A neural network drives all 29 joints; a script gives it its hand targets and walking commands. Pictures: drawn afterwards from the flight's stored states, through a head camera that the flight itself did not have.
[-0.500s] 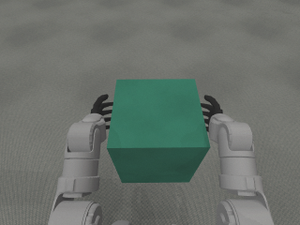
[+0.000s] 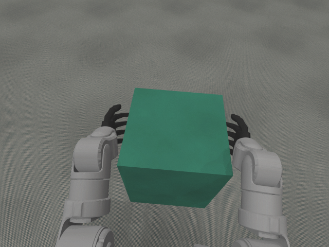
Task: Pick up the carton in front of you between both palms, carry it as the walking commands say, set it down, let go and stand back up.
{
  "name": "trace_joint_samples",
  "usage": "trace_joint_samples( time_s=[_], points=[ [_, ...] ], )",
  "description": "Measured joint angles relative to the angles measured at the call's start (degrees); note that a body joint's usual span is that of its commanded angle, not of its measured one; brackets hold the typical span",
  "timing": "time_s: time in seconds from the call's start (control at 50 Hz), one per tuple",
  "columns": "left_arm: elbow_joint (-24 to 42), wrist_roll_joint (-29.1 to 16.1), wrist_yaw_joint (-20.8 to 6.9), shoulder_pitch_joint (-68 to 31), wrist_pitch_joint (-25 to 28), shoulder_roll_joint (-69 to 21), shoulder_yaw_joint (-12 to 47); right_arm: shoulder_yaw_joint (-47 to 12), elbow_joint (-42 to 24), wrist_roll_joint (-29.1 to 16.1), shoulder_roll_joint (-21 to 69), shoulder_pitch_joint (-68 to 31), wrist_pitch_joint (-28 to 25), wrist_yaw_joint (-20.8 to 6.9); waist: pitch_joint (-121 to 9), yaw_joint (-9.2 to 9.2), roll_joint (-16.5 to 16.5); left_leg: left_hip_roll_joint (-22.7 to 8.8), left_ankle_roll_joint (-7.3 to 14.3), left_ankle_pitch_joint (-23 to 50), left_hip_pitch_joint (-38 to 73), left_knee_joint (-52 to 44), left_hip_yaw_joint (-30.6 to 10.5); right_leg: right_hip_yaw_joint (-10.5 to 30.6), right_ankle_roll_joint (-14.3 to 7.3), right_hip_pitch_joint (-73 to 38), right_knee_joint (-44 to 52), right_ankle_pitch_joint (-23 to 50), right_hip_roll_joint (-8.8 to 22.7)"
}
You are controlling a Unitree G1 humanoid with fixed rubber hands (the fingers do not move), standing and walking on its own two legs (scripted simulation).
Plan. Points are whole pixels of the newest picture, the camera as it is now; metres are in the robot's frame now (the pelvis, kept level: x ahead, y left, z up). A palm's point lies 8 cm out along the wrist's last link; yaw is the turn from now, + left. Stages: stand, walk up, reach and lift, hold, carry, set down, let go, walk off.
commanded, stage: carry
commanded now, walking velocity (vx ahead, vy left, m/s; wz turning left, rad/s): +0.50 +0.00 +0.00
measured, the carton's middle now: (172, 152) +0.35 -0.01 +0.01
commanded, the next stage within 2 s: none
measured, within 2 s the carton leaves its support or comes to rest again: neither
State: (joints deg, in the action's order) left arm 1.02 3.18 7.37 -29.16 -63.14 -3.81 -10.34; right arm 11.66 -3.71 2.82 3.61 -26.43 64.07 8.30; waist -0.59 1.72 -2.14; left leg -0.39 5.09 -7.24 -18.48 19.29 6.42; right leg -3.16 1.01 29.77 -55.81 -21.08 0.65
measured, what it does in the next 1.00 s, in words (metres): walks ahead: right foot, then left foot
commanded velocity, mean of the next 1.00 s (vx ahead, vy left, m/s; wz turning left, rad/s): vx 0.50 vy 0.00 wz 0.00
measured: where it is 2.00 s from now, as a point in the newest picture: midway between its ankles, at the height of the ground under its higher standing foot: (161, 139)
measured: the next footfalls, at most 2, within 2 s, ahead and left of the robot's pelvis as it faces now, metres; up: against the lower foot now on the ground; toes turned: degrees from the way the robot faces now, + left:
right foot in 0.28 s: +0.33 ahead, -0.13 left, +0.00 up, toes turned -7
left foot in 0.72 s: +0.60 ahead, +0.11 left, +0.00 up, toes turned +13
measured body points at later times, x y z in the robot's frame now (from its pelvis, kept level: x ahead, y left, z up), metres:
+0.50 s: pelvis +0.30 -0.05 +0.00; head +0.28 -0.06 +0.45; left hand +0.55 +0.13 +0.06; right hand +0.58 -0.17 +0.05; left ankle +0.31 +0.09 -0.70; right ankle +0.29 -0.13 -0.75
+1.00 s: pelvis +0.59 +0.02 +0.00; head +0.59 +0.03 +0.45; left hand +0.87 +0.17 +0.07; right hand +0.86 -0.13 +0.08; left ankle +0.57 +0.10 -0.75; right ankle +0.65 -0.13 -0.70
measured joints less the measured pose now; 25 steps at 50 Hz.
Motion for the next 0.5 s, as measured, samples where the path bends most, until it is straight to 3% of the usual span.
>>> trace_joint_samples(
  time_s=[0.08,0.18,0.26,0.32,0.38,0.42,0.5],
  points=[
    [5.40,2.50,-0.23,4.94,-0.76,-3.00,0.09,0.74,-3.59,0.68,1.73,3.34,0.75,-1.15,-2.38,0.31,0.50,-0.55,-0.91,-2.24,6.23,-3.81,-0.70,-1.00,0.80,2.36,11.26,4.17,1.18],
    [11.94,3.88,-0.89,13.27,-2.14,-5.18,0.39,-0.27,-7.10,2.05,4.57,9.25,1.60,-3.78,-6.22,-0.76,1.51,-0.45,-2.55,-7.49,14.06,-5.52,-0.96,-3.72,0.75,1.32,22.58,12.37,1.82],
    [13.99,3.45,-1.69,17.14,-3.67,-4.26,1.79,-3.62,-9.71,3.63,4.65,13.79,2.90,-4.12,-8.18,-1.61,1.38,-0.64,-4.29,-15.11,18.39,-0.45,-1.55,-7.41,-0.23,-4.00,31.04,15.98,1.13],
    [11.23,3.66,-2.06,18.19,-3.36,-4.11,3.68,-3.80,-10.15,4.09,3.94,16.52,3.83,-4.20,-9.31,-2.61,-0.38,-2.63,-4.94,-18.84,11.55,20.37,-2.23,-9.19,-4.73,-5.41,27.12,14.19,0.33],
    [9.83,3.62,-2.13,20.00,-4.16,-3.85,4.54,-4.47,-9.64,4.48,3.86,18.81,4.93,-4.17,-8.66,-3.20,0.59,-1.68,-4.20,-18.22,-0.12,40.29,-3.38,-9.24,-5.09,-8.75,27.91,10.24,0.81],
    [10.56,3.43,-2.14,21.63,-4.40,-3.69,4.72,-5.45,-9.63,4.52,3.74,19.69,5.22,-4.09,-8.09,-3.30,1.00,-2.57,-4.25,-14.78,-5.75,41.71,-2.79,-9.05,-4.57,-11.89,30.99,10.24,0.72],
    [12.75,3.13,-2.15,23.38,-4.03,-3.54,4.99,-6.63,-10.88,4.47,3.70,20.69,4.74,-4.04,-7.74,-3.35,1.76,-4.62,-5.58,-9.19,-12.06,30.82,-1.76,-8.43,-4.27,-17.83,36.61,9.69,0.63]
  ],
)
